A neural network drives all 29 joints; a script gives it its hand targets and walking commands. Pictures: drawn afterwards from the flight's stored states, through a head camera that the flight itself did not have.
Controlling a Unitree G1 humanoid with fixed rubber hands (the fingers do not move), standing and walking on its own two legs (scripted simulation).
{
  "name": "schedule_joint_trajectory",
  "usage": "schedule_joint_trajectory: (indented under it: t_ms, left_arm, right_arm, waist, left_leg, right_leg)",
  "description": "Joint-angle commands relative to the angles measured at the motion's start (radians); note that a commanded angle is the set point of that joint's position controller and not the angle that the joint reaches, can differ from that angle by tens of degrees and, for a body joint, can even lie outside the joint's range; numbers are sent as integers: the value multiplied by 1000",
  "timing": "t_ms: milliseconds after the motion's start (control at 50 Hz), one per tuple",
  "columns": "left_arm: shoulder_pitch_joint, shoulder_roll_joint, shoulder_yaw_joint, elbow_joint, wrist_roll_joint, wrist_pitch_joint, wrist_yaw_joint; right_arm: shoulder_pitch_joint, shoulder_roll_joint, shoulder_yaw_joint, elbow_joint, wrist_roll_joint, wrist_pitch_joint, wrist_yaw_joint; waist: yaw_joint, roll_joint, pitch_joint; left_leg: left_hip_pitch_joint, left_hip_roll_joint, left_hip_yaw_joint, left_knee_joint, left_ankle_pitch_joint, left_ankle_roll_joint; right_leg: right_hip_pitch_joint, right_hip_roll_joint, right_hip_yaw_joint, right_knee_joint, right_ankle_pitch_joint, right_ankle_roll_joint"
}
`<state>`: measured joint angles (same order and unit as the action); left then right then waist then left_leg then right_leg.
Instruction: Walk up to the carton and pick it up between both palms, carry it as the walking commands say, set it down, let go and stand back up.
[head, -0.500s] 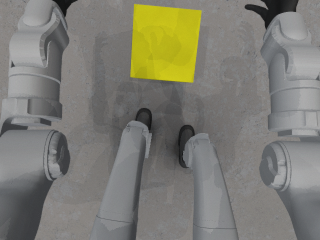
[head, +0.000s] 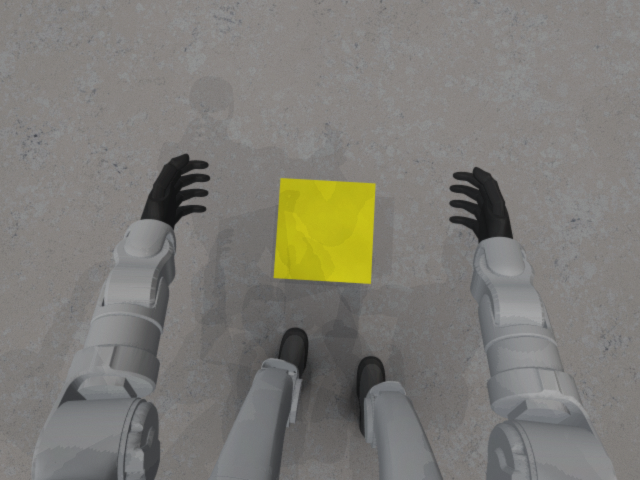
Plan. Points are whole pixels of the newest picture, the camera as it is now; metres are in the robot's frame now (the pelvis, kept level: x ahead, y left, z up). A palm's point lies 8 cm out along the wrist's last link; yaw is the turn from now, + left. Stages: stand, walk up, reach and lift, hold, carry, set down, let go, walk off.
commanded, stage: let go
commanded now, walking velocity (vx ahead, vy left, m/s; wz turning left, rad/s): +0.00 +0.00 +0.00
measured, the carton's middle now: (324, 236) +0.44 +0.04 -0.58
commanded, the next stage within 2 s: stand in 1.02 s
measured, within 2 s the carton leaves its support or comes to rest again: neither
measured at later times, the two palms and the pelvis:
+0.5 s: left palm (119, 415) +0.20 +0.20 -0.02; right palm (627, 439) +0.23 -0.25 -0.03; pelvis +0.03 -0.03 +0.06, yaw +1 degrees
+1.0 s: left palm (98, 406) +0.21 +0.22 -0.01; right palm (635, 460) +0.21 -0.25 -0.01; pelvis +0.06 -0.02 +0.06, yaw +1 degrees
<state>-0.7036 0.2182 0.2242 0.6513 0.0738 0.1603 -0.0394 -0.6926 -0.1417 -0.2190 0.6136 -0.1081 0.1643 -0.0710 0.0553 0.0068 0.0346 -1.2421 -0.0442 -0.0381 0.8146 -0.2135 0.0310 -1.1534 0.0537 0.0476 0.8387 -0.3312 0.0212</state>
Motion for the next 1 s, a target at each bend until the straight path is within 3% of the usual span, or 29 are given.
schedule_joint_trajectory:
  t_ms: [0, 80, 160, 300, 380, 460, 620, 640, 760, 880, 980]
  left_arm:
    - [13, 115, -2, -238, -22, -63, -9]
    - [167, 73, -32, -285, -56, -107, -16]
    - [387, 50, -52, -275, -59, -145, -18]
    - [749, 88, -100, -312, -45, -194, -25]
    - [780, 116, -125, -343, -65, -202, -26]
    - [824, 115, -137, -383, -72, -185, -29]
    - [865, 111, -119, -390, -61, -119, -35]
    - [862, 117, -114, -394, -57, -110, -34]
    - [892, 110, -112, -372, -39, -82, -29]
    - [903, 104, -138, -353, -41, -63, -20]
    - [886, 103, -154, -365, -52, -24, 11]
  right_arm:
    - [-1, -110, 5, -251, 17, -71, 12]
    - [195, -120, 19, -273, 27, -110, 27]
    - [396, -113, 48, -256, 36, -148, 44]
    - [684, -109, 83, -300, 49, -195, 63]
    - [706, -120, 105, -320, 73, -200, 80]
    - [786, -124, 129, -356, 79, -191, 96]
    - [842, -156, 157, -351, 108, -143, 127]
    - [841, -156, 158, -346, 114, -136, 132]
    - [871, -170, 134, -321, 108, -111, 141]
    - [888, -184, 122, -294, 100, -98, 130]
    - [876, -187, 120, -278, 109, -114, 116]
  waist:
    - [3, 28, -1076]
    - [-4, 47, -1009]
    - [-10, 37, -901]
    - [-33, -41, -662]
    - [-34, -62, -369]
    - [-40, -61, -187]
    - [-68, -73, -9]
    - [-64, -50, 1]
    - [-59, -8, -42]
    - [-62, -10, -86]
    - [-59, -20, -122]
  left_leg:
    - [1241, 44, -73, 44, 832, -24]
    - [1386, 80, -102, -9, 956, -19]
    - [1370, 90, -98, -70, 910, -27]
    - [1162, 43, -14, -228, 549, -29]
    - [1130, 19, 12, -328, 220, -15]
    - [1224, 6, 27, -367, 108, -28]
    - [1439, -28, 21, -330, 133, -53]
    - [1443, -29, 20, -327, 136, -54]
    - [1403, -19, 22, -333, 231, -43]
    - [1310, -5, 15, -343, 330, -31]
    - [1283, 6, 0, -327, 359, -29]
  right_leg:
    - [145, 38, -41, -118, 312, 25]
    - [113, 26, -32, -202, 323, 19]
    - [218, 11, -15, -257, 347, 20]
    - [708, -10, 1, -322, 394, 23]
    - [779, -36, -1, -410, 196, 10]
    - [794, -65, 3, -482, 70, -3]
    - [697, -109, 29, -565, 2, -33]
    - [699, -109, 24, -566, 11, -38]
    - [828, -72, 0, -501, 221, -20]
    - [941, -33, -9, -435, 390, -2]
    - [912, -17, -9, -408, 360, -13]
